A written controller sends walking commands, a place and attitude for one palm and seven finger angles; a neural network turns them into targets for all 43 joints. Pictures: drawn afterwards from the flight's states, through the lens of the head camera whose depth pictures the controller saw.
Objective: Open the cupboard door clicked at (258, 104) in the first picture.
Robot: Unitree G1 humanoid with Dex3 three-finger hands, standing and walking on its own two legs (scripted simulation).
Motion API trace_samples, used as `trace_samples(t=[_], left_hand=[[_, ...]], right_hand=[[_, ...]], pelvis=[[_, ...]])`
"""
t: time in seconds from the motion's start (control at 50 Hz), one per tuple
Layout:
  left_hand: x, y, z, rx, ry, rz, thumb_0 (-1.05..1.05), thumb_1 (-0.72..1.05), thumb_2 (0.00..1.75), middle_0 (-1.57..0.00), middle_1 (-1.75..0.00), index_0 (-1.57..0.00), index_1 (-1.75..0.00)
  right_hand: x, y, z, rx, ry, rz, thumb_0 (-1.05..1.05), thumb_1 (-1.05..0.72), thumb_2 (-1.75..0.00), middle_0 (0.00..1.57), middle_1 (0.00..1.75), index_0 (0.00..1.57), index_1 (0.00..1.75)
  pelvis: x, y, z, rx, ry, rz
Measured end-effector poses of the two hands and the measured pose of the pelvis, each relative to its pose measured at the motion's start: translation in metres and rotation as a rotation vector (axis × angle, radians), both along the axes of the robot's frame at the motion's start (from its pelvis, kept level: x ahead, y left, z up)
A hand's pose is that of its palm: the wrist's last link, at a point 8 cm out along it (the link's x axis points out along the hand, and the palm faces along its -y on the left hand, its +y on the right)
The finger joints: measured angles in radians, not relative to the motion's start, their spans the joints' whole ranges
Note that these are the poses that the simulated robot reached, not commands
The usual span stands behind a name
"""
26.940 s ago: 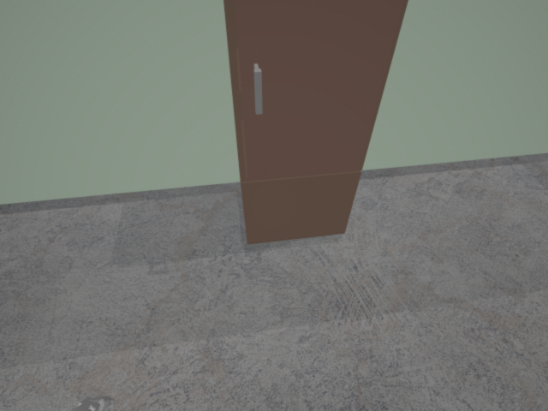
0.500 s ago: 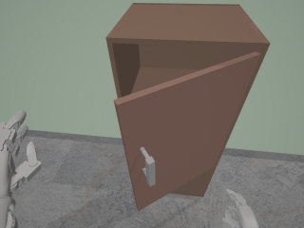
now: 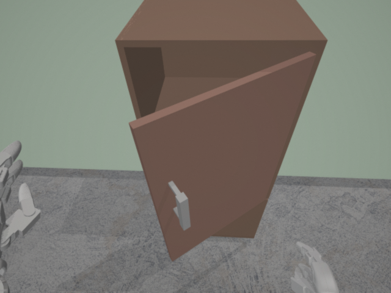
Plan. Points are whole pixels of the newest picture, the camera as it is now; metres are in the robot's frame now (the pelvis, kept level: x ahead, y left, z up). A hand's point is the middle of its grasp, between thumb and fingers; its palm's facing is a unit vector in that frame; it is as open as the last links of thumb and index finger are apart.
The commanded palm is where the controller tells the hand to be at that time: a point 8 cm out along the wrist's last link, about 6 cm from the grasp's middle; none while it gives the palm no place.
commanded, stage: step back with the hand held close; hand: left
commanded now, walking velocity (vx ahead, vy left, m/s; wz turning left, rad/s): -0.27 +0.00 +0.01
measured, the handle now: (179, 206) +0.30 +0.07 +0.01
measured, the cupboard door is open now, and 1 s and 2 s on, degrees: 36 36 36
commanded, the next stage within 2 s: stop stepping back and stand still in 1.08 s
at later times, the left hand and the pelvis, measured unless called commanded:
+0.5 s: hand out of the picture +0.13 +0.29 +0.15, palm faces +0.46 -0.75 -0.47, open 7.4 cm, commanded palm +0.07 +0.32 +0.17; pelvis -0.07 +0.02 -0.02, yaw +1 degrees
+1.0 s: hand out of the picture +0.05 +0.31 +0.18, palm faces +0.49 -0.79 -0.37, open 7.4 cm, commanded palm -0.01 +0.34 +0.17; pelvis -0.15 +0.04 +0.00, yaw +0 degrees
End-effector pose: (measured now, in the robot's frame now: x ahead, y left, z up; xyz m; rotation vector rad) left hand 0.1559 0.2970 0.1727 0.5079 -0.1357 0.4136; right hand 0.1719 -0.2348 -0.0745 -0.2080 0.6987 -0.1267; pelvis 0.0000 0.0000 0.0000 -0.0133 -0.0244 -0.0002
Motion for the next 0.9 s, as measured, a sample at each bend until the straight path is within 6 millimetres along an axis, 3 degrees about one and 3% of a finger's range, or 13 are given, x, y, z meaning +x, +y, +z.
trace_samples(t=[0.18,0.44,0.7,0.8,0.9], left_hand=[[-0.015,0.006,-0.001,0.050,0.011,-0.055,0.01,0.88,0.90,-0.22,-0.30,-0.21,-0.30],[-0.061,0.025,-0.004,0.086,-0.082,-0.026,0.01,0.88,0.90,-0.22,-0.30,-0.21,-0.30],[-0.100,0.025,-0.004,0.072,-0.174,-0.021,0.01,0.88,0.90,-0.22,-0.30,-0.21,-0.30],[-0.117,0.039,-0.005,0.104,-0.171,-0.058,0.01,0.88,0.90,-0.22,-0.30,-0.21,-0.30],[-0.138,0.056,0.012,0.133,-0.191,-0.017,0.01,0.88,0.90,-0.22,-0.30,-0.21,-0.30]], right_hand=[[-0.033,-0.009,0.002,-0.045,0.040,-0.076,0.01,-0.90,-0.90,0.20,0.30,0.20,0.30],[-0.076,0.016,-0.004,-0.055,0.016,-0.039,0.01,-0.90,-0.90,0.20,0.30,0.20,0.30],[-0.107,0.024,-0.019,-0.057,0.063,0.020,0.01,-0.90,-0.90,0.20,0.31,0.21,0.30],[-0.123,0.028,-0.012,-0.106,0.069,0.004,0.01,-0.90,-0.90,0.20,0.30,0.21,0.30],[-0.137,0.042,-0.001,-0.091,0.045,0.003,0.01,-0.90,-0.90,0.20,0.30,0.20,0.30]], pelvis=[[-0.022,0.008,-0.004,0.004,0.018,-0.011],[-0.062,0.021,-0.017,-0.003,0.005,-0.003],[-0.095,0.022,-0.026,-0.010,0.001,0.049],[-0.114,0.033,-0.027,-0.021,0.004,0.061],[-0.129,0.037,-0.015,-0.057,0.028,0.043]])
